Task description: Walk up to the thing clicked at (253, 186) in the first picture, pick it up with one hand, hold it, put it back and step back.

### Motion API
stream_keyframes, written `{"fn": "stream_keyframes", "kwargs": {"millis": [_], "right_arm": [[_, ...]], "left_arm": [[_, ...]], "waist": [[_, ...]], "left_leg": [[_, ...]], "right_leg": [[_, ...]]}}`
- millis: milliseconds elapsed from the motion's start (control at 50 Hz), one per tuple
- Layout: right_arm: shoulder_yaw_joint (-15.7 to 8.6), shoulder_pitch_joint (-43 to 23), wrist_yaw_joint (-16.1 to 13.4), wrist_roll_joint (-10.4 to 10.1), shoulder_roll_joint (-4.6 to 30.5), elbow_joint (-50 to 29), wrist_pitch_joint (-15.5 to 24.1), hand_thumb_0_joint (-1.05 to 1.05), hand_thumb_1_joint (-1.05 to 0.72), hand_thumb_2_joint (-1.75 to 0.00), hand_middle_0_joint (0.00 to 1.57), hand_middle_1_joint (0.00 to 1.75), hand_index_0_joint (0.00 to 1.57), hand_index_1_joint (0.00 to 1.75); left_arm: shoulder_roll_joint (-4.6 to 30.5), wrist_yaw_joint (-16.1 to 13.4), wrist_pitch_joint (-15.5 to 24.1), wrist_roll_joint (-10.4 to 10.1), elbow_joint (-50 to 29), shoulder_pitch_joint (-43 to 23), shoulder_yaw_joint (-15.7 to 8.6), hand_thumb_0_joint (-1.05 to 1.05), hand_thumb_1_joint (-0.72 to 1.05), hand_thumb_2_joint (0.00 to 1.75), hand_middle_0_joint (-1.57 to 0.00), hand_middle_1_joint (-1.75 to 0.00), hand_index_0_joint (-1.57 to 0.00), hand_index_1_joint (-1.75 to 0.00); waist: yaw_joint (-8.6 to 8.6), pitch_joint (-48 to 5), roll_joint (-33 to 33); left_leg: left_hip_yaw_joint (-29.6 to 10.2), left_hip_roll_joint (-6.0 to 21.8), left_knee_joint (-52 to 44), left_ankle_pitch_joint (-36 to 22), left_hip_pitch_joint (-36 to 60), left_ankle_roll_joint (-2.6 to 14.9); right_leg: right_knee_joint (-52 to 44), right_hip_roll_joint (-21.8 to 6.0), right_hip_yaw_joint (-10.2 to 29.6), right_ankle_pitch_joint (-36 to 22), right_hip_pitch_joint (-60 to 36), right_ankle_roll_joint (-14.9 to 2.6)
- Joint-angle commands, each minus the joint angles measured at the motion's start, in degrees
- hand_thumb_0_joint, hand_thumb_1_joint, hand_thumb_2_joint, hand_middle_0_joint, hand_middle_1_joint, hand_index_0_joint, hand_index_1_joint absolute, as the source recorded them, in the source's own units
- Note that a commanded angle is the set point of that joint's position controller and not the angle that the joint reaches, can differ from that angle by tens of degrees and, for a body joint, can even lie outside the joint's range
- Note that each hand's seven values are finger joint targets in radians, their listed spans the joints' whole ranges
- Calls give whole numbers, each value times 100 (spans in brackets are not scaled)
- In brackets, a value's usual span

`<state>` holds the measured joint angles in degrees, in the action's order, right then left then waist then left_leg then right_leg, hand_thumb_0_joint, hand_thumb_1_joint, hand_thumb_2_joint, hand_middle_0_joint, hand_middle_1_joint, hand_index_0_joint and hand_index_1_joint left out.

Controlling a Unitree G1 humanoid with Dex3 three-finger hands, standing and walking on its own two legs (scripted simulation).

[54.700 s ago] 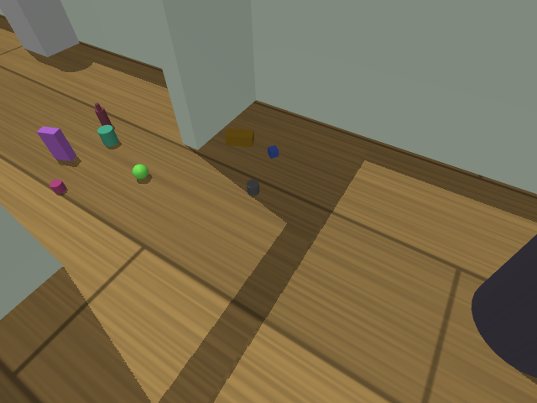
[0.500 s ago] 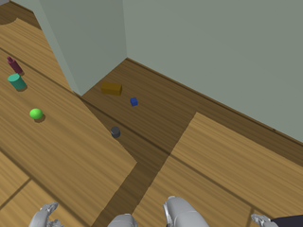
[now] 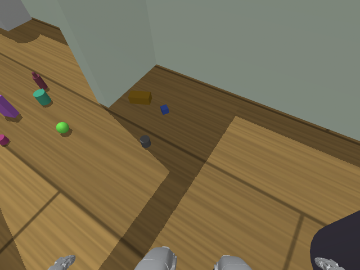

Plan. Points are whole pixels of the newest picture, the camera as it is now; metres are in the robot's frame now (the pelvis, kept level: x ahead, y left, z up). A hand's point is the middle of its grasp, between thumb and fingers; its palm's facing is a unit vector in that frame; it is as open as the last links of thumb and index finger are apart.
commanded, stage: step back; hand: left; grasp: from above
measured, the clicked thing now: (145, 141) +0.90 +0.31 -0.73
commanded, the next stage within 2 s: stand in 1.48 s
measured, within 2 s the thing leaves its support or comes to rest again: neither
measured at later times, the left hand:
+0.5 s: hand out of the picture -0.12 +0.25 -0.14, palm faces -0.01 -0.92 -0.40, open 7.4 cm
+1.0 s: hand out of the picture -0.10 +0.27 -0.14, palm faces +0.02 -0.92 -0.38, open 7.4 cm
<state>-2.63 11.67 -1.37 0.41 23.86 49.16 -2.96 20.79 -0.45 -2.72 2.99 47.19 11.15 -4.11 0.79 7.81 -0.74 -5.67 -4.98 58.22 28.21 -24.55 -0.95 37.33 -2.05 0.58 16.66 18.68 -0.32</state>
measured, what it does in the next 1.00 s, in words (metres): walks backwards: left foot, then right foot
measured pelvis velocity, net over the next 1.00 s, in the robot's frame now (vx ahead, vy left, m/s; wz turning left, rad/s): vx -0.16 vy -0.01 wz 0.04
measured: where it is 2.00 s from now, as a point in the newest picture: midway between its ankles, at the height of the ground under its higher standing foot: outside the picture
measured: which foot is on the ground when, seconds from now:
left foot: up 0.00-0.06, down 0.08-0.42, up 0.44-0.70, down 0.72-1.00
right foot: down 0.00-0.10, up 0.12-0.38, down 0.40-0.74, up 0.76-1.00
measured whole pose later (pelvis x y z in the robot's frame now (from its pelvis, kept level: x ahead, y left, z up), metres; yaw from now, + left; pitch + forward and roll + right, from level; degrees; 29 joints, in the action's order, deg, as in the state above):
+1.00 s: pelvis -0.16 -0.01 +0.00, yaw +2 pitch -3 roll +0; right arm -2.8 14.5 0.7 2.2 20.6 54.7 1.5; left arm 23.6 1.6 0.8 1.4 56.6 11.4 -4.0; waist -0.8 4.1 1.5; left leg -1.0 -0.4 32.4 18.0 -12.0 0.2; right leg 37.4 -1.8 -0.4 20.2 19.5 -0.8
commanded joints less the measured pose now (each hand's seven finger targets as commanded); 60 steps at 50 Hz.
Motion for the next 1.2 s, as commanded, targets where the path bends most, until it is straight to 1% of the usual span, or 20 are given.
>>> {"fn": "stream_keyframes", "kwargs": {"millis": [0, 60, 100, 120, 180, 280, 340, 360, 400, 420, 480, 580, 680, 700, 740, 760, 980, 1020, 1060, 1180], "right_arm": [[-262, 41, -23, 74, 804, -423, 189, 0, -90, -90, 20, 30, 20, 30], [-397, 441, -22, 136, 1015, -204, 230, 0, -90, -90, 20, 30, 20, 30], [-566, 82, 56, 153, 2051, -440, 200, 0, -90, -90, 20, 30, 20, 30], [-558, -48, 45, 201, 1884, -434, 233, 0, -90, -90, 20, 30, 20, 30], [-342, -551, -36, 206, 1334, -525, 230, 0, -90, -90, 20, 30, 20, 30], [-424, -144, 13, 221, 1247, -425, 224, 0, -90, -90, 20, 30, 20, 30], [-450, -319, 79, 226, 1385, -393, 93, 0, -90, -90, 20, 30, 20, 30], [-388, -248, 88, 212, 1176, -354, 58, 0, -90, -90, 20, 30, 20, 30], [-274, -625, 56, 133, 738, -496, 84, 0, -90, -90, 20, 30, 20, 30], [-408, -733, 39, 133, 1106, -440, 95, 0, -90, -90, 20, 30, 20, 30], [-333, -141, 96, 46, 925, -2, 196, 0, -90, -90, 20, 30, 20, 30], [-299, -349, 213, 175, 928, 3, 337, 0, -90, -90, 20, 30, 20, 30], [-381, 258, 234, 153, 823, 333, 516, 0, -90, -90, 20, 30, 20, 30], [-448, 492, 192, 180, 913, 419, 570, 0, -90, -90, 20, 30, 20, 30], [-643, 783, 168, 226, 1817, 377, 584, 0, -90, -90, 20, 30, 20, 30], [-631, 710, 158, 182, 1723, 342, 619, 0, -90, -90, 20, 30, 20, 30], [-238, -283, 115, 43, 818, 118, 441, 0, -90, -90, 20, 30, 20, 30], [-91, -35, 79, -21, 373, 99, 418, 0, -90, -90, 20, 30, 20, 30], [-242, 276, 16, 26, 842, 469, 357, 0, -90, -90, 20, 30, 20, 30], [-239, 328, 52, 154, 739, 865, 485, 0, -90, -90, 20, 30, 20, 30]], "left_arm": [[1537, -175, 100, -83, -605, -174, -406, 0, 90, 90, -20, -30, -20, -30], [1305, -126, 8, -170, -676, -253, -249, 0, 90, 90, -20, -30, -20, -30], [1304, -190, 4, -252, -733, -597, -294, 0, 90, 90, -20, -30, -20, -30], [1363, -219, -19, -191, -666, -696, -336, 0, 90, 90, -20, -30, -20, -30], [1275, -166, -27, -295, -347, -130, -326, 0, 90, 90, -20, -30, -20, -30], [1125, -4, 162, -167, -217, -103, -251, 0, 90, 90, -20, -30, -20, -30], [1069, 0, 297, -138, 277, 465, -275, 0, 90, 90, -20, -30, -20, -30], [1183, -21, 345, -83, 439, 633, -339, 0, 90, 90, -20, -30, -20, -30], [2102, -55, 396, 27, 217, 305, -546, 0, 90, 90, -20, -30, -20, -30], [2258, -57, 413, 26, 67, -216, -559, 0, 90, 90, -20, -30, -20, -30], [1625, -83, 528, -41, 81, -580, -424, 0, 90, 90, -20, -30, -20, -30], [1682, -9, 551, 6, 272, 101, -466, 0, 90, 90, -20, -30, -20, -30], [1552, 74, 424, -71, 231, -107, -307, 0, 90, 90, -20, -30, -20, -30], [1301, 80, 402, -79, 226, 15, -187, 0, 90, 90, -20, -30, -20, -30], [1287, 63, 399, -184, 157, -419, -199, 0, 90, 90, -20, -30, -20, -30], [1467, 64, 419, -150, 141, -468, -235, 0, 90, 90, -20, -30, -20, -30], [1134, 13, 574, -182, 792, 292, -221, 0, 90, 90, -20, -30, -20, -30], [1805, -74, 660, -96, 707, 208, -333, 0, 90, 90, -20, -30, -20, -30], [1758, -36, 634, -149, 488, -581, -290, 0, 90, 90, -20, -30, -20, -30], [1313, -2, 532, -201, 568, -897, -97, 0, 90, 90, -20, -30, -20, -30]], "waist": [[166, -949, 1288], [-14, -1254, 581], [-278, -1153, -1300], [-252, -924, -932], [170, -763, -539], [-206, -1018, -932], [44, -980, -999], [101, -877, -657], [398, -445, 1278], [241, 174, 1001], [-98, 21, 456], [341, -101, 971], [-35, -444, 815], [-172, -701, 419], [-457, -537, -796], [-403, -312, -333], [253, -702, -484], [187, -979, 1065], [-61, -690, 576], [-214, -951, 781]], "left_leg": [[428, 272, -1804, -46, 101, 33], [-63, 703, -3562, -1863, 1393, 318], [-2480, 2746, -3843, -3292, 849, 1768], [-2467, 2760, -3866, -3257, 391, 1882], [-960, 2016, -3373, -3761, 549, 1473], [-914, 1807, -3478, -1138, 1511, 1373], [-652, 1642, -3407, 129, 693, 1097], [-471, 1425, -2956, 321, 114, 861], [-195, 250, -1068, 394, -727, 175], [-601, 491, -327, 207, -383, 28], [-512, 188, -182, -657, -339, 26], [-40, 419, -1466, -227, -473, -49], [669, 273, -3485, -865, 1327, 201], [230, 448, -3779, -913, 2121, 284], [-3068, 2421, -4650, 1830, 2039, 1448], [-2960, 2456, -4612, 1337, 1884, 1607], [-264, 1256, -2774, -1735, 123, 630], [28, 376, -1442, -390, -443, 148], [-29, 601, -935, 605, 469, 93], [169, 750, -3272, -1677, 1636, 228]], "right_leg": [[-635, -1287, 1257, -2464, -1284, -1029], [194, -852, 870, -1660, -434, -510], [2221, 469, 164, 2140, 588, -16], [3006, 533, 792, 2143, 437, -43], [3678, 682, 887, 1414, 633, -74], [1023, 356, 294, 1389, 406, 80], [-1177, 470, -243, 712, -953, -129], [-1657, 449, 55, 543, -1468, -221], [-2682, -1706, 3358, 3642, 51, -1123], [-2852, -2130, 3772, 4099, 1188, -1428], [-2272, -1122, 1876, 2191, 355, -826], [-2277, -1245, 1816, 2562, -698, -944], [-1481, -931, 865, 1185, -288, -771], [-706, -684, 510, 654, 151, -599], [1319, 131, -64, 1708, 1684, -127], [1639, 3, 379, 1473, 1694, -166], [-1228, 246, -241, -576, -1575, -56], [-2084, -1486, 2427, -92, -1624, -664], [-1924, -1954, 2486, 259, -334, -1361], [-978, -898, 785, -1235, -30, -434]]}}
